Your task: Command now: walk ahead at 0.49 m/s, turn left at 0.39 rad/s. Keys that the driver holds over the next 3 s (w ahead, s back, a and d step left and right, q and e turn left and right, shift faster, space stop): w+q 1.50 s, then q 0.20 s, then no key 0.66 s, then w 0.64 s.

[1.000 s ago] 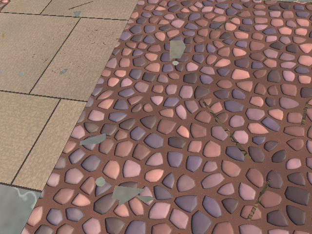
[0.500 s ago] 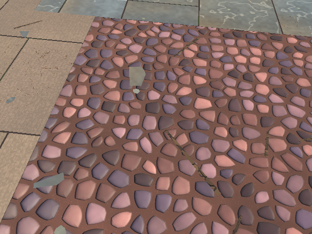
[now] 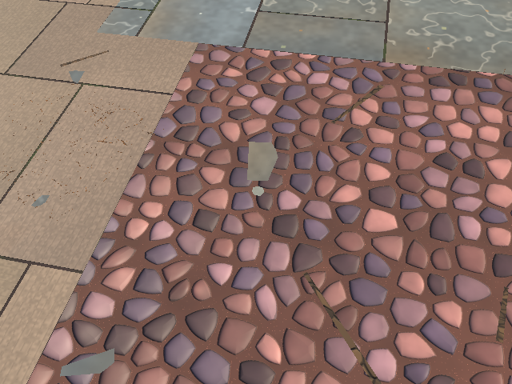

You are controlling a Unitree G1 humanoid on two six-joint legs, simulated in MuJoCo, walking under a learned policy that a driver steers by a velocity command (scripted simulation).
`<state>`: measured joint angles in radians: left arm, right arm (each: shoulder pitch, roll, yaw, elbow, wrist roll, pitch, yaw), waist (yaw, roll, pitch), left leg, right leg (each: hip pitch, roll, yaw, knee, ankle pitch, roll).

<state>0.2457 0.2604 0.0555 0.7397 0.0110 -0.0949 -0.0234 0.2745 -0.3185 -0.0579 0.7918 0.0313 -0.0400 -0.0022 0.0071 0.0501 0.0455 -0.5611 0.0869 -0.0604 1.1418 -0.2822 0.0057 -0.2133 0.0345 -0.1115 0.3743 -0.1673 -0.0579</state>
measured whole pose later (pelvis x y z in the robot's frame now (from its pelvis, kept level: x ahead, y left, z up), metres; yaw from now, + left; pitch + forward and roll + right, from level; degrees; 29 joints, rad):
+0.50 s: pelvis +0.28 +0.08 -0.01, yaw +17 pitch +1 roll +0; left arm 0.19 0.30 0.05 0.75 -0.01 -0.11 0.00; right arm 0.25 -0.30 -0.07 0.67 0.01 -0.04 0.03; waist -0.01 -0.01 0.07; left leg -0.32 -0.10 -0.01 0.48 -0.17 0.10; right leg -0.46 -0.07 0.04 1.17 -0.36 0.01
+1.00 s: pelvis +0.57 +0.11 +0.00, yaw +35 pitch +1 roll -1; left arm 0.23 0.27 0.06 0.75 0.01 -0.10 -0.01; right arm 0.29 -0.32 -0.07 0.67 0.03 -0.01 -0.01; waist 0.02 0.05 0.03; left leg -0.52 0.03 -0.07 1.18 -0.34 0.01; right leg -0.25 0.02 -0.06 0.42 -0.19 -0.03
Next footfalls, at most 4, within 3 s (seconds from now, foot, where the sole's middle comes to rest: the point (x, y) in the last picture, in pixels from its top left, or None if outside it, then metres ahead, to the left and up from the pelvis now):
0.34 left None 0.35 0.16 -0.78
0.82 right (259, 312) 0.68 0.05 -0.78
1.34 left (126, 293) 0.74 0.44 -0.78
1.78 right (114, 213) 1.03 0.53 -0.78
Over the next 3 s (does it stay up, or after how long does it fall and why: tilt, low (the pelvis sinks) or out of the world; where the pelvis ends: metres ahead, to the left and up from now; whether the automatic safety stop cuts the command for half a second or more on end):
stays up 0.96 0.72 -0.02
